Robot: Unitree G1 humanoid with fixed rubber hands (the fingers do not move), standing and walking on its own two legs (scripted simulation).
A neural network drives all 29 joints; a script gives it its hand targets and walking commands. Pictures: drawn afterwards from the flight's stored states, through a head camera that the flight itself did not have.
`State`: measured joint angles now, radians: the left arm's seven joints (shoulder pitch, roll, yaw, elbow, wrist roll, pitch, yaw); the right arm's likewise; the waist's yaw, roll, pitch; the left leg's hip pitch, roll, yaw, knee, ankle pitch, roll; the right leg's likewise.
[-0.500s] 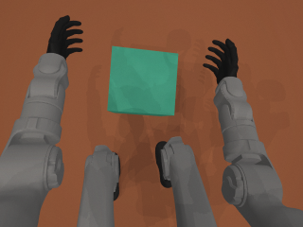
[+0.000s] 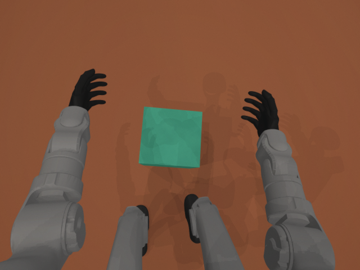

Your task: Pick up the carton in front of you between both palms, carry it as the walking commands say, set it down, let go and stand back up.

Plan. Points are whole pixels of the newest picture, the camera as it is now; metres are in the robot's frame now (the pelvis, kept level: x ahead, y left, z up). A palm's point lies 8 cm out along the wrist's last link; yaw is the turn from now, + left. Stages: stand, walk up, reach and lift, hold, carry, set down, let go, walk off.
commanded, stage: let go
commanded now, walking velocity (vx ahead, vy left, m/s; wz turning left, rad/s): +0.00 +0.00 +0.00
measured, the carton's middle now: (169, 141) +0.44 -0.04 -0.51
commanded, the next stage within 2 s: stand in 1.18 s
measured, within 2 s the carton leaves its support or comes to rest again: neither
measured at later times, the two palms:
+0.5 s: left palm (22, 180) +0.33 +0.21 +0.02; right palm (331, 184) +0.28 -0.25 +0.04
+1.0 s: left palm out of the picture +0.24 +0.24 +0.08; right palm (341, 215) +0.24 -0.23 +0.07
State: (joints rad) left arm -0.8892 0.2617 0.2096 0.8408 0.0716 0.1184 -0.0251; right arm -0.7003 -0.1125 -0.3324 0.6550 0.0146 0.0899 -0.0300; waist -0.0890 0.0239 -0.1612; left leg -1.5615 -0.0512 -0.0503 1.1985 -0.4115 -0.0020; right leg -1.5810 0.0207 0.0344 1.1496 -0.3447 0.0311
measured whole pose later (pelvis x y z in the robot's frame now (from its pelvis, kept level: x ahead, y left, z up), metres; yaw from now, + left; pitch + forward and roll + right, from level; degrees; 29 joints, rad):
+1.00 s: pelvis +0.08 +0.00 +0.14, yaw +0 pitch -3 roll +0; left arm 0.21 0.22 0.03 0.43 0.01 0.12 -0.07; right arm 0.22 -0.21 -0.05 0.42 -0.01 0.12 0.06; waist 0.01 0.03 0.09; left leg -0.08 -0.03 -0.04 0.43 -0.29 0.02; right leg -0.11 0.01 0.06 0.42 -0.25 0.02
